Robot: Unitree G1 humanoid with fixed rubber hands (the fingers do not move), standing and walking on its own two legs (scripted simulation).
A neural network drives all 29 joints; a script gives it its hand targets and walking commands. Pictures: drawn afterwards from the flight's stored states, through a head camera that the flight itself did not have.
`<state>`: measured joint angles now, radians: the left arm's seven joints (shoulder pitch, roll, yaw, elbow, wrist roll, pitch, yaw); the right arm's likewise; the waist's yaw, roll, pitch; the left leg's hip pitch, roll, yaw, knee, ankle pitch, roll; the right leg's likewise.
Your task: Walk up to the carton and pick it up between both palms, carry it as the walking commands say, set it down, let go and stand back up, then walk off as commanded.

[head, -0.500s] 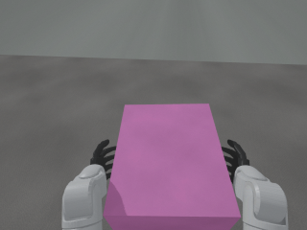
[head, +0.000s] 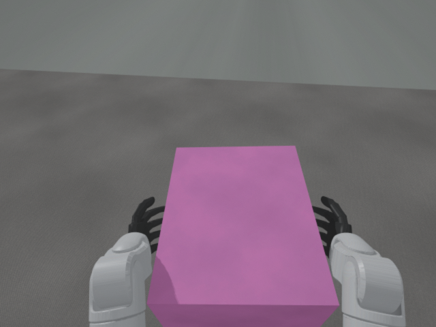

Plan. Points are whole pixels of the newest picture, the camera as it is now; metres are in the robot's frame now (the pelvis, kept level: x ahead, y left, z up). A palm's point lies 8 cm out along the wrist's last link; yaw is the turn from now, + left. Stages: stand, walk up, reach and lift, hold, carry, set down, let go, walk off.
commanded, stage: carry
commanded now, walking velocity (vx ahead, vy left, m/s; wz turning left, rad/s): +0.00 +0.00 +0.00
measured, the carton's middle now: (236, 242) +0.30 +0.00 +0.02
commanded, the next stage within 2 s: none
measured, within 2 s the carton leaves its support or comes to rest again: neither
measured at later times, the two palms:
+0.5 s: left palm (144, 230) +0.29 +0.17 +0.07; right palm (327, 229) +0.29 -0.15 +0.07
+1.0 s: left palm (144, 229) +0.29 +0.17 +0.07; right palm (324, 227) +0.30 -0.15 +0.07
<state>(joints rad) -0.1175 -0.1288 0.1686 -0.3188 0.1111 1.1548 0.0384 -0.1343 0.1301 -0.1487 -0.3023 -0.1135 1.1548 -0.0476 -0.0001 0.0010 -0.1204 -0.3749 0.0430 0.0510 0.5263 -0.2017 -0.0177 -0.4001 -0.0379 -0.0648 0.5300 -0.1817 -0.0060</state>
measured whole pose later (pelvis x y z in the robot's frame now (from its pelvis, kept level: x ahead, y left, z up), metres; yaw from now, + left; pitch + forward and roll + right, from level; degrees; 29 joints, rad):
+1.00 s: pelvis +0.03 +0.00 +0.00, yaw +0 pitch +3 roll +0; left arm -0.11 -0.13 0.17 -0.17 0.14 0.97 0.02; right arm -0.13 0.13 -0.15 -0.15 -0.14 0.97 -0.03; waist 0.00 0.00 -0.11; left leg -0.34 0.04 0.05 0.55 -0.26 -0.01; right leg -0.36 -0.04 -0.06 0.54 -0.24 0.00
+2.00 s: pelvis +0.03 +0.00 +0.00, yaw +0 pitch +3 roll +0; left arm -0.11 -0.13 0.17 -0.16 0.15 0.96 0.01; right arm -0.13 0.13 -0.15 -0.14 -0.15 0.96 -0.02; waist 0.00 0.00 -0.11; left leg -0.33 0.05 0.05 0.54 -0.26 -0.02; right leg -0.35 -0.03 -0.07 0.54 -0.24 0.00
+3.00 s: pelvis +0.02 +0.00 +0.00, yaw +0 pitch +3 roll +0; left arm -0.10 -0.13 0.16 -0.19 0.15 0.97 0.02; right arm -0.13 0.13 -0.15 -0.16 -0.14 0.96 -0.02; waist 0.00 0.00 -0.11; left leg -0.34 0.05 0.05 0.54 -0.25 -0.02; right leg -0.36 -0.03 -0.06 0.54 -0.23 -0.01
